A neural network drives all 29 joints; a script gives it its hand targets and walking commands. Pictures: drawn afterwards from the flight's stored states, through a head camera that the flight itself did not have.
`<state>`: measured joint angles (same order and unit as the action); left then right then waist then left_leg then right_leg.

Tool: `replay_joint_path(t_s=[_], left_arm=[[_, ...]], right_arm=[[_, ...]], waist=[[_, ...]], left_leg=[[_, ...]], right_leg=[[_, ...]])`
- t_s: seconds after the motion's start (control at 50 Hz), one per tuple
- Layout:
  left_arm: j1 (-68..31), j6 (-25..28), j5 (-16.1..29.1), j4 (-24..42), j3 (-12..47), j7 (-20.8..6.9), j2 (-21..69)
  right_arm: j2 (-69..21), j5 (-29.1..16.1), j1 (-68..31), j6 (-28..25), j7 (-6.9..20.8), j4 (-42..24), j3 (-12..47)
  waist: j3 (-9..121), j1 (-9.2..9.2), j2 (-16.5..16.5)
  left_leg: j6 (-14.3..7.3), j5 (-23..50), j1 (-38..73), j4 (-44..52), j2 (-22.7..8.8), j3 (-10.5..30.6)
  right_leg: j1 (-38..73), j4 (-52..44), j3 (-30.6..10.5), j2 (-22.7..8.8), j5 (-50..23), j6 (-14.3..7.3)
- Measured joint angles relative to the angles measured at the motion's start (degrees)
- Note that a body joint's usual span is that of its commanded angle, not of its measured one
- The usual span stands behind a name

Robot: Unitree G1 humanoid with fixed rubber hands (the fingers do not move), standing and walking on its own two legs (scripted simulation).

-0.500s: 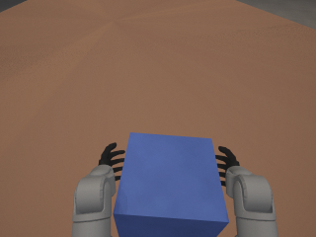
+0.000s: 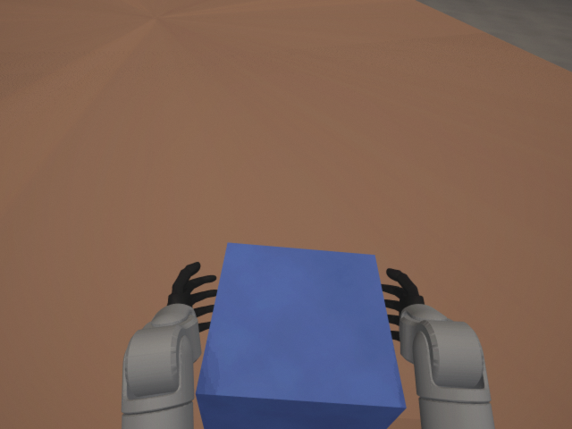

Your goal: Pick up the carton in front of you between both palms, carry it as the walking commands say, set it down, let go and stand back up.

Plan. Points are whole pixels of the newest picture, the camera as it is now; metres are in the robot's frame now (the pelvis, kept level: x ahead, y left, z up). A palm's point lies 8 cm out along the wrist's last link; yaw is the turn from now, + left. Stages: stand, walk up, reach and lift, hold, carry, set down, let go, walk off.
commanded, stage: carry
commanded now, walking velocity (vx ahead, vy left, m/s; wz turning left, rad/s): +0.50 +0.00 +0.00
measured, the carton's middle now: (291, 357) +0.25 +0.00 -0.01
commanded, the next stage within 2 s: none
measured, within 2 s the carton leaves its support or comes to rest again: neither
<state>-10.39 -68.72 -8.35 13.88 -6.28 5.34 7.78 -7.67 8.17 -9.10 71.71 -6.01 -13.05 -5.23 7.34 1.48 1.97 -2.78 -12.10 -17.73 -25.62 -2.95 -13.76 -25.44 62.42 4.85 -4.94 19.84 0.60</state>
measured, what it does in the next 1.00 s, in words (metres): walks ahead: right foot, then left foot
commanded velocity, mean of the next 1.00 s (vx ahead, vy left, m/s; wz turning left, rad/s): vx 0.00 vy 0.00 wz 0.00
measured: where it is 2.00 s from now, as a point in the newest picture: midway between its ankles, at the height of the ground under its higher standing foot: outside the picture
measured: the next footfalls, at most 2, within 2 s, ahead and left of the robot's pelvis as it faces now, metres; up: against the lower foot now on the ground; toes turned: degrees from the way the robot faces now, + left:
right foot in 0.26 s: +0.33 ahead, -0.12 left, +0.00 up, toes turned +18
left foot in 0.44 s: +0.24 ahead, +0.10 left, +0.00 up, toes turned +5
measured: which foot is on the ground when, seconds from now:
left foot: down 0.00-0.28, up 0.30-0.42, down 0.44-1.00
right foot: up 0.00-0.24, down 0.26-1.00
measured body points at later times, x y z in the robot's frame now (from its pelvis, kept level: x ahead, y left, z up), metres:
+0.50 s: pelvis +0.25 -0.02 +0.00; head +0.25 -0.03 +0.45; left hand +0.53 +0.14 +0.08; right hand +0.53 -0.16 +0.06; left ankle +0.20 +0.09 -0.74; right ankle +0.29 -0.11 -0.74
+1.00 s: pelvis +0.30 +0.00 -0.01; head +0.29 +0.00 +0.44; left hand +0.58 +0.17 +0.07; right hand +0.60 -0.13 +0.05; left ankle +0.20 +0.09 -0.74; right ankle +0.29 -0.11 -0.74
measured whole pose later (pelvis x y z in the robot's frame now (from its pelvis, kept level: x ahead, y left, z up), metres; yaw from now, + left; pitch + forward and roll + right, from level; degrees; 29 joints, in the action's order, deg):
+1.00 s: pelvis +0.30 +0.00 -0.01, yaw +5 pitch +4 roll -1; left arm -12.7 -62.9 -10.2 8.5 -6.2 5.0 8.2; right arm -7.8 10.8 -10.7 67.2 -5.3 -8.5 -5.9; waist 7.6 -0.3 -0.1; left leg 0.8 -22.2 -8.2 -28.3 -3.4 -8.7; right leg -16.7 31.3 10.9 -3.8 16.4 0.1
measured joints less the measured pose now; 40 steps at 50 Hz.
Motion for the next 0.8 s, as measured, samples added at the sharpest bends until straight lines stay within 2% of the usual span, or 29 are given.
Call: replay_joint_path(t_s=[0.08, 0.16, 0.2, 0.24, 0.26, 0.3, 0.34, 0.36, 0.4, 0.44, 0.48, 0.58, 0.7, 0.8], left_arm=[[0.0, 0.3, 0.6, 4.3, 0.6, 0.3, 0.0], [-0.5, 1.0, 0.4, 7.7, 0.8, 0.4, 0.1], [-0.8, 0.6, 0.3, 8.3, 0.7, 0.4, 0.2], [-1.4, 0.3, 0.5, 7.8, 0.5, 0.5, 0.3], [-1.8, 0.3, 0.6, 6.8, 0.6, 0.5, 0.4], [-2.7, 1.5, 0.2, 3.2, 1.0, 0.4, 0.5], [-3.1, 1.8, -0.1, 0.8, 1.0, 0.4, 0.6], [-2.7, 1.9, -0.1, 0.4, 1.1, 0.4, 0.6], [-2.0, 1.8, 0.2, 0.6, 1.0, 0.4, 0.4], [-1.6, 2.1, 0.7, 1.9, 0.9, 0.4, 0.3], [-1.2, 2.5, 1.1, 3.2, 0.9, 0.4, 0.3], [-1.8, 2.6, 0.9, 2.8, 0.6, 0.3, 0.4], [-2.6, 1.6, 0.0, -0.2, 0.2, 0.3, 0.5], [-2.4, 1.1, -0.2, -0.4, 0.1, 0.3, 0.5]], right_arm=[[0.0, -1.9, 0.3, -0.6, -1.0, -4.4, 0.0], [-0.1, -1.8, -0.8, -1.3, -0.5, -6.9, -0.1], [-0.1, -1.4, -1.0, -1.1, -0.3, -7.0, 0.1], [-0.2, -0.9, -1.1, -0.6, -0.2, -7.3, 0.0], [-0.1, -0.5, -1.0, -0.5, -0.2, -7.0, -0.1], [0.1, 0.2, -1.5, -0.4, 0.1, -5.3, -1.2], [-0.2, 0.5, -1.4, -0.3, 0.3, -3.7, -2.0], [-0.2, 0.6, -1.0, -0.3, 0.3, -3.3, -1.9], [0.0, 0.6, -0.5, -0.3, 0.1, -3.3, -1.1], [0.0, 0.3, -0.4, -0.3, -0.3, -4.4, -0.7], [0.0, 0.1, -0.4, -0.5, -0.5, -5.6, -0.3], [-0.1, 0.3, -0.9, -0.2, -0.5, -5.4, -0.5], [-0.2, 0.9, -1.7, 0.2, -0.1, -1.8, -1.1], [-0.2, 1.1, -1.7, 0.5, 0.0, -1.1, -0.9]], waist=[[-2.3, 0.62, -0.3], [-2.9, -0.34, -0.8], [-2.7, -0.97, -1.3], [-2.6, -1.43, -1.3], [-2.1, -1.47, -1.1], [-2.1, -2.26, -3.0], [-3.0, -2.26, -3.5], [-3.4, -2.30, -3.6], [-4.1, -2.36, -3.5], [-4.8, -2.11, -3.8], [-4.6, -2.11, -4.5], [-0.5, -1.71, -3.0], [1.9, -1.42, -2.3], [1.7, -1.63, -2.3]], left_leg=[[0.3, -0.9, 6.1, 5.4, 0.6, 0.6], [1.9, -3.7, 11.4, 7.6, 0.1, 1.0], [3.0, -6.4, 13.9, 6.9, -0.5, 1.1], [4.2, -10.4, 15.7, 3.0, -1.2, 1.2], [4.8, -12.5, 15.4, -0.7, -1.5, 1.4], [5.5, -14.6, 11.2, -11.4, -2.9, 4.4], [5.4, -17.9, 6.8, -17.1, -1.6, 7.4], [5.1, -18.9, 5.5, -16.0, -0.9, 7.9], [4.6, -17.2, 4.0, -10.2, -0.1, 8.1], [4.4, -10.5, 3.7, -3.5, -0.6, 7.5], [4.0, -2.5, 5.0, -1.4, -1.6, 7.1], [3.9, -7.5, 7.6, -1.0, -1.0, 6.6], [3.9, -8.1, 9.1, -2.4, -0.6, 6.3], [4.0, -8.2, 10.0, -2.6, -0.4, 5.9]], right_leg=[[-7.1, -8.4, 0.8, -0.6, -4.8, -0.2], [-8.8, -22.2, 2.5, -0.1, -10.0, -0.2], [-7.0, -28.8, 4.5, 0.9, -14.4, -0.4], [-2.8, -36.3, 7.4, 1.7, -21.7, -0.6], [-0.6, -37.9, 8.2, 1.7, -23.2, -2.2], [0.3, -36.0, 9.0, 2.8, -16.3, -5.2], [1.8, -36.5, 9.2, 2.8, -13.7, -5.6], [2.7, -37.6, 9.1, 2.6, -14.0, -4.7], [4.5, -39.5, 8.8, 2.6, -14.0, -4.5], [6.0, -39.8, 8.9, 2.8, -13.1, -4.5], [7.2, -39.0, 8.9, 3.5, -11.5, -4.1], [8.3, -36.5, 8.4, 2.6, -7.7, -2.8], [8.6, -32.4, 7.4, 1.7, -5.9, -1.2], [10.0, -33.0, 6.8, 1.5, -4.9, -0.6]])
